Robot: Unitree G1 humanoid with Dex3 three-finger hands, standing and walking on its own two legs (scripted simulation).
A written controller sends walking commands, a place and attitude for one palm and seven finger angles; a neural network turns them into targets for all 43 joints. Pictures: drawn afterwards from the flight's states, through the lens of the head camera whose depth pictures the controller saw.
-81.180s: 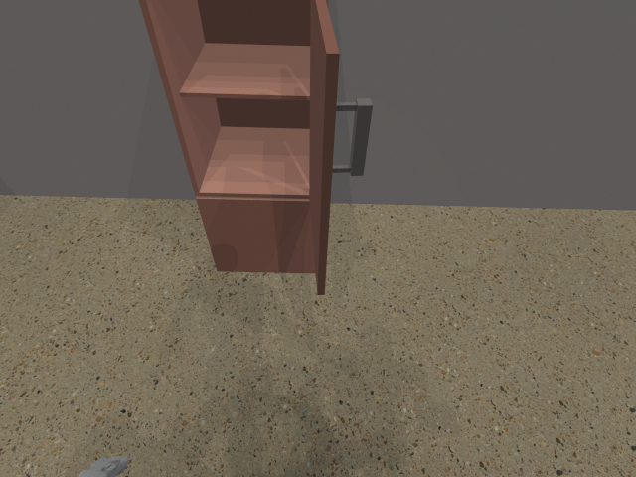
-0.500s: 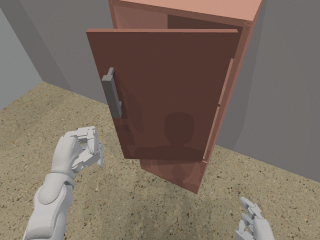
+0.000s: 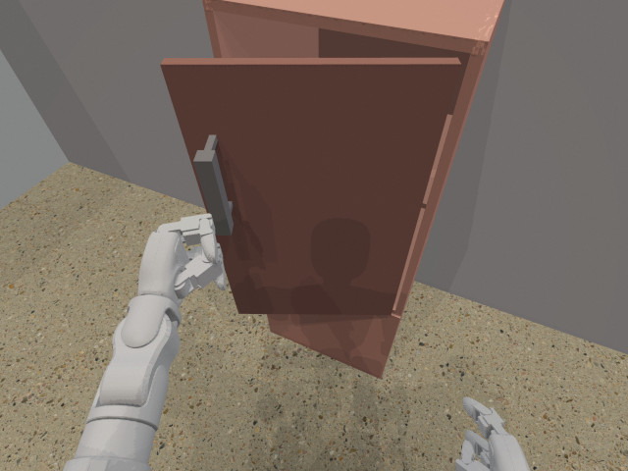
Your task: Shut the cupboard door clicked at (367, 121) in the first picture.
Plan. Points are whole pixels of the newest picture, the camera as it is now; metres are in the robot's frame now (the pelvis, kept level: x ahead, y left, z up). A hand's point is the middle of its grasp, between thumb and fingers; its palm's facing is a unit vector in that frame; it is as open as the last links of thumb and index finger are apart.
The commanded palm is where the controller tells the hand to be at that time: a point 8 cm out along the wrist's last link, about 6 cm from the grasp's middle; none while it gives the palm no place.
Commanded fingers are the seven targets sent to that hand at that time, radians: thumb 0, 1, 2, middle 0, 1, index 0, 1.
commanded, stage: bring the fist close to the handle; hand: left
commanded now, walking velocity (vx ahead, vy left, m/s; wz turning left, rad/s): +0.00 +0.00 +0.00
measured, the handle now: (218, 186) +0.48 +0.17 +0.10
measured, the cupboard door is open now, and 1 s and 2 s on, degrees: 24 23 3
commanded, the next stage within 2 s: push the door shut along its arc in 0.58 s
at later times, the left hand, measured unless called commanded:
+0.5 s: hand (222, 240) +0.37 +0.14 +0.11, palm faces +0.06 -1.00 -0.03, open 3.1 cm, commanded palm +0.34 +0.20 +0.11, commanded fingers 0.00 0.90 0.90 -1.30 -1.50 -1.30 -1.50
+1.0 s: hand (223, 219) +0.40 +0.15 +0.11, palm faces -0.04 -1.00 -0.03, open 3.2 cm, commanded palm +0.39 +0.20 +0.11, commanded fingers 0.00 0.90 0.90 -1.30 -1.50 -1.30 -1.50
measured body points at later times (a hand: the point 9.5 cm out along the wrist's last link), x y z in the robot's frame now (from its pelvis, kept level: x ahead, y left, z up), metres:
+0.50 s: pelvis +0.00 -0.02 +0.00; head +0.01 -0.03 +0.45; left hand +0.36 +0.20 +0.11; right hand +0.12 -0.27 -0.11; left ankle +0.00 +0.11 -0.72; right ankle +0.00 -0.12 -0.72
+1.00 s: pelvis +0.00 +0.00 +0.00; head +0.02 -0.01 +0.45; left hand +0.40 +0.20 +0.12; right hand +0.12 -0.25 -0.11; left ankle +0.00 +0.11 -0.72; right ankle +0.00 -0.12 -0.72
